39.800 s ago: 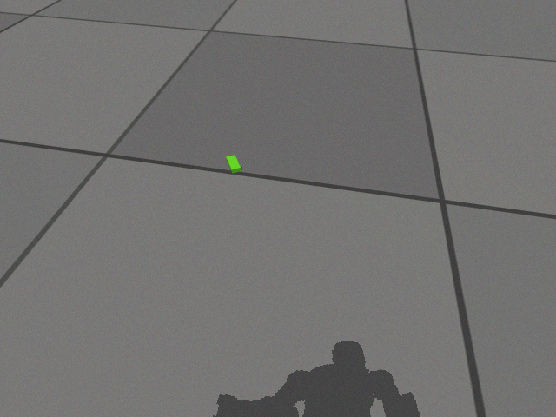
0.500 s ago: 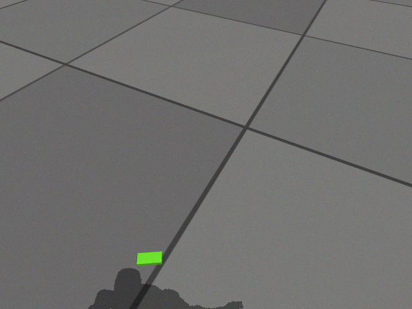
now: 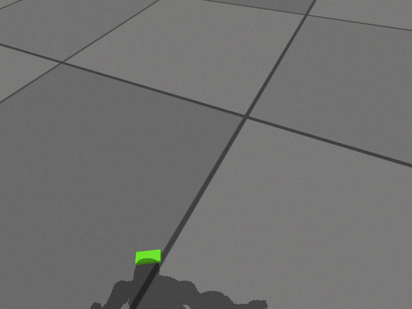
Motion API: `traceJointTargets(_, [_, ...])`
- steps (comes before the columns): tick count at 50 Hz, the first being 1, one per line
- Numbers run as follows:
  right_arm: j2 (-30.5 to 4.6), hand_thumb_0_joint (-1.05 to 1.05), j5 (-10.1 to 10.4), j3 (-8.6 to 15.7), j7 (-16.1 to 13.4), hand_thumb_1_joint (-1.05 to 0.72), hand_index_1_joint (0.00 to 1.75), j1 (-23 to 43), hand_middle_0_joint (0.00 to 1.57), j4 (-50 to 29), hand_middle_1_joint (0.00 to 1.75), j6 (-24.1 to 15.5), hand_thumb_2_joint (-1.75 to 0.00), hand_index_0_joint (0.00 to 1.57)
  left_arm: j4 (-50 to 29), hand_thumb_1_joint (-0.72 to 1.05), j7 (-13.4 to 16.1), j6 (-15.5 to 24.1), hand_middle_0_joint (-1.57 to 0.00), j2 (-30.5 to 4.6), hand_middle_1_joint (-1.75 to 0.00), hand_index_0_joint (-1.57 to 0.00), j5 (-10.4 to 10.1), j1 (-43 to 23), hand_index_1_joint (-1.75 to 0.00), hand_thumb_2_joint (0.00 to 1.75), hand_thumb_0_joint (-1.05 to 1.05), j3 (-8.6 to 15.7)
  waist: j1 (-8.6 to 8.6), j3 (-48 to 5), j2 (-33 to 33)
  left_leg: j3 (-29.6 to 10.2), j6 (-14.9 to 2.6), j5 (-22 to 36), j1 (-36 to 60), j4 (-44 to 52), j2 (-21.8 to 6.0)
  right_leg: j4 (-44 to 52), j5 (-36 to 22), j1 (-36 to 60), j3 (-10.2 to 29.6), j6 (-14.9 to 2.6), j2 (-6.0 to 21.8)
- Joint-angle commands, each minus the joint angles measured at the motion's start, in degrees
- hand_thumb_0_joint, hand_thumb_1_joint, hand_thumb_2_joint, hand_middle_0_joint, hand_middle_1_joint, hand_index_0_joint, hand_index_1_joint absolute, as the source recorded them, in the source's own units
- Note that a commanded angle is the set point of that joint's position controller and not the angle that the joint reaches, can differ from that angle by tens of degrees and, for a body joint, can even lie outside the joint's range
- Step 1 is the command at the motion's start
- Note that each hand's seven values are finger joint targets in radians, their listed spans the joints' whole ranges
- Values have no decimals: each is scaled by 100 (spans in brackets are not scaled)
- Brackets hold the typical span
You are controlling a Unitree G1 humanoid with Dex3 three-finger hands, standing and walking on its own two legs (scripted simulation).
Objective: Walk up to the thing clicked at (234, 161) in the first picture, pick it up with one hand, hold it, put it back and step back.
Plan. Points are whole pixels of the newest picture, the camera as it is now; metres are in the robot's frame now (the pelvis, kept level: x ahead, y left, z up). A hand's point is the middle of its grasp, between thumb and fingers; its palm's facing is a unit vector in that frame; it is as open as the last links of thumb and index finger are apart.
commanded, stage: walk up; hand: left
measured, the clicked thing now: (148, 257) +0.46 +0.31 -0.75
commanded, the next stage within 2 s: stand in 2.00 s
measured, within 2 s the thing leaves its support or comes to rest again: neither
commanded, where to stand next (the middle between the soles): +0.08 +0.06 m, yaw +1 degrees
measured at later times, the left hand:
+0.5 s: hand out of the picture +0.05 +0.33 -0.16, palm faces +0.05 -0.91 -0.42, open 7.4 cm
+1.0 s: hand out of the picture +0.07 +0.30 -0.11, palm faces +0.01 -0.80 -0.60, open 7.4 cm
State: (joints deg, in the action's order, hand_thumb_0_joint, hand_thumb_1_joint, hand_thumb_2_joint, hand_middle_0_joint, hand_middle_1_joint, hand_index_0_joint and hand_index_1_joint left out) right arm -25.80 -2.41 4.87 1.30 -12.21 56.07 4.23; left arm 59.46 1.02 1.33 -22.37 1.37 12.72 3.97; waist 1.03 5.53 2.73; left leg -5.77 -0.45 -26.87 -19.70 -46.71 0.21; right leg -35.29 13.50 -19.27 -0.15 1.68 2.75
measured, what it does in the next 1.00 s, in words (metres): steps on the spot: left foot, then right foot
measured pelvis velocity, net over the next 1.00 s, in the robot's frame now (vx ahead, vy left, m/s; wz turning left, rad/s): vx -0.01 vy -0.01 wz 0.02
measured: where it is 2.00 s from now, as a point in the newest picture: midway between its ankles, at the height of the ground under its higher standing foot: outside the picture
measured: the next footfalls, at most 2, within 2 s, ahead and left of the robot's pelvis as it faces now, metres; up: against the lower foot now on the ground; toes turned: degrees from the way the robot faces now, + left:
left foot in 0.30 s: +0.03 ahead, +0.20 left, +0.00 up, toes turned +3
right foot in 0.68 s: +0.10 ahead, -0.15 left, +0.00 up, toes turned +0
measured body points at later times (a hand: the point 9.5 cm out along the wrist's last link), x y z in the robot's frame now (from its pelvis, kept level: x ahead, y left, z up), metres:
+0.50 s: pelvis +0.01 +0.03 -0.02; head +0.04 +0.05 +0.43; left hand +0.05 +0.38 -0.13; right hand +0.13 -0.27 -0.12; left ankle -0.01 +0.20 -0.72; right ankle +0.02 -0.10 -0.69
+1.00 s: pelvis -0.01 -0.01 -0.02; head +0.05 -0.07 +0.42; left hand +0.06 +0.34 -0.07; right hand +0.08 -0.34 -0.17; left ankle -0.01 +0.19 -0.63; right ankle +0.06 -0.15 -0.72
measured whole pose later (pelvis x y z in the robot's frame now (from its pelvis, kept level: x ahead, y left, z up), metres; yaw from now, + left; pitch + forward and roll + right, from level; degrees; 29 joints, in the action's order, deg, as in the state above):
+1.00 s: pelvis -0.01 -0.01 -0.02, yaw +1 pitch -3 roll +1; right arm -27.9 -2.4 5.8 1.2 -12.1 46.5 6.0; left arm 48.7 4.6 3.8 -22.7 0.5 13.8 2.8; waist 0.9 9.7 8.1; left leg -9.6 1.3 -23.6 -33.4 -76.9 0.1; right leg -46.1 18.8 -24.9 1.3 1.1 3.6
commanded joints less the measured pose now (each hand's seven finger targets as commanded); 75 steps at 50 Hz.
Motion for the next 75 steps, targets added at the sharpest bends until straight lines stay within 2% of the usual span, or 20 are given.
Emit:
traceJointTargets(1, [-925,0,24,306,23,-90,30,-367,20,-662,30,133,-90,20,-722,90,425,112,-20,-1973,-30,-20,-36,-166,-30,90,0,457,81,-620,-676,-1015,13,-277,-949,-2553,117,1248,-2143,523,1796,-1334,1916])
traceJointTargets(8, [-972,0,-107,432,190,-90,30,40,20,-1162,30,74,-90,20,-974,90,435,274,-20,-1882,-30,-20,92,737,-30,90,0,524,-466,-848,-1272,-586,162,143,-1704,-1798,-139,1001,-82,1510,1353,-1420,1684])
traceJointTargets(11, [-805,0,113,308,210,-90,30,-209,20,-834,30,-100,-90,20,-1322,90,218,219,-20,-1788,-30,-20,228,-94,-30,90,0,427,-266,-559,-2210,372,154,-541,-343,26,-135,1137,1624,208,698,-1388,1140])
traceJointTargets(14, [-739,0,149,254,9,-90,30,-802,20,-316,30,-331,-90,20,-1310,90,64,-33,-20,-1422,-30,-20,5,-374,-30,90,0,227,141,-417,-1373,977,178,1172,1304,1619,223,-364,380,-925,273,-899,758])
traceJointTargets(15, [-1011,0,84,282,-79,-90,30,-781,20,-329,30,-416,-90,20,-1311,90,65,-95,-20,-1079,-30,-20,-71,-225,-30,90,0,146,136,-388,-562,351,49,1537,1270,1991,-158,-1309,105,-1043,31,-640,388])
traceJointTargets(16, [-1602,0,12,322,-137,-90,30,-486,20,-564,30,-476,-90,20,-1405,90,93,-101,-20,-776,-30,-20,-149,-112,-30,90,0,62,-9,-325,842,-2039,-488,2194,834,2402,-1656,-2201,1296,-1559,63,-343,-324])
traceJointTargets(17, [-1886,0,210,320,-163,-90,30,-188,20,-649,30,-501,-90,20,-1295,90,167,-166,-20,-1251,-30,-20,-128,-432,-30,90,0,181,151,-365,576,-2756,-1508,2331,-144,2529,-2374,-2444,2393,-762,708,-297,-288])
traceJointTargets(29, [-1734,0,106,474,-717,-90,30,-895,20,-948,30,-906,-90,20,-1900,90,-446,-406,-20,-1417,-30,-20,154,-529,-30,90,0,494,128,-470,957,-1161,-1420,3504,1406,1270,-1966,-2375,1686,-1818,439,-299,256])
traceJointTargets(33, [-1004,0,142,87,-410,-90,30,262,20,-1378,30,-651,-90,20,-1086,90,-241,-37,-20,-1237,-30,-20,-129,798,-30,90,0,451,-603,-729,684,414,-569,2371,-725,-472,-678,40,-94,1189,-248,-267,-322])
traceJointTargets(35, [-544,0,201,-12,-439,-90,30,218,20,-1541,30,-364,-90,20,-1220,90,-53,128,-20,-2408,-30,-20,-78,837,-30,90,0,558,-556,-1078,-1024,-157,-149,-1076,-1587,-2362,8,1194,-1512,864,3879,-1329,2267])
traceJointTargets(36, [-908,0,197,123,-479,-90,30,279,20,-1395,30,-294,-90,20,-1344,90,-8,148,-20,-2389,-30,-20,-73,414,-30,90,0,523,-409,-841,-463,-640,-110,-1063,-1382,-2802,-175,1236,-1066,469,3927,-1645,2325])
traceJointTargets(45, [-1162,0,-141,370,-41,-90,30,-189,20,-1464,30,113,-90,20,-1265,90,596,317,-20,-2023,-30,-20,-150,646,-30,90,0,530,-173,-634,-729,-713,139,314,-1966,-3417,-220,284,-2141,765,1837,-1269,1462])
traceJointTargets(52, [-1030,0,211,276,-35,-90,30,-244,20,-946,30,-69,-90,20,-1582,90,265,181,-20,-1712,-30,-20,114,-139,-30,90,0,407,-255,-439,-2331,543,136,-317,-585,-670,-135,813,2366,-471,1229,-1207,717])
traceJointTargets(55, [-1004,0,190,240,-47,-90,30,-528,20,-710,30,-175,-90,20,-1517,90,163,-22,-20,-1814,-30,-20,-35,-353,-30,90,0,375,-82,-253,-2164,837,42,265,551,576,-20,353,1364,-1208,1367,-1075,834])
traceJointTargets(57, [-1256,0,-50,296,-48,-90,30,-727,20,-741,30,-256,-90,20,-1362,90,235,-61,-20,-1409,-30,-20,-133,85,-30,90,0,246,61,-323,-826,-304,-205,-179,668,1809,-372,-1206,489,-1386,1106,-727,378])
traceJointTargets(59, [-2049,0,53,434,2,-90,30,-60,20,-1040,30,-239,-90,20,-1307,90,420,17,-20,-1600,-30,-20,-132,-332,-30,90,0,290,228,-71,882,-3146,-1638,-184,-707,2895,-2241,-3147,2582,-1366,527,-355,-511])
traceJointTargets(61, [-1355,0,88,246,-105,-90,30,381,20,-1026,30,-363,-90,20,-1093,90,295,5,-20,-1492,-30,-20,-172,2,-30,90,0,289,-182,59,-57,-1765,-1306,46,-485,2302,-1613,-3289,1807,-1254,860,-383,-389])
traceJointTargets(66, [-1968,0,88,505,-308,-90,30,-974,20,-645,30,-823,-90,20,-1331,90,-279,-161,-20,-1716,-30,-20,240,-38,-30,90,0,532,179,-366,281,-2806,-1472,-1895,1798,2532,-2074,-2714,1848,-2370,574,-295,38])
traceJointTargets(73, [-1670,0,46,359,-233,-90,30,-754,20,-1001,30,-981,-90,20,-1462,90,-474,40,-20,-1458,-30,-20,22,75,-30,90,0,493,64,4,1451,-1242,-1375,68,690,2368,-1589,-1577,1901,-1250,151,-296,73])
traceJointTargets(75, [-1516,0,12,283,-102,-90,30,52,20,-1230,30,-819,-90,20,-1080,90,-388,204,-20,-1368,-30,-20,-65,1134,-30,90,0,486,-580,-200,1596,-200,-980,345,-577,1615,-1007,-187,1034,717,-432,-351,-227])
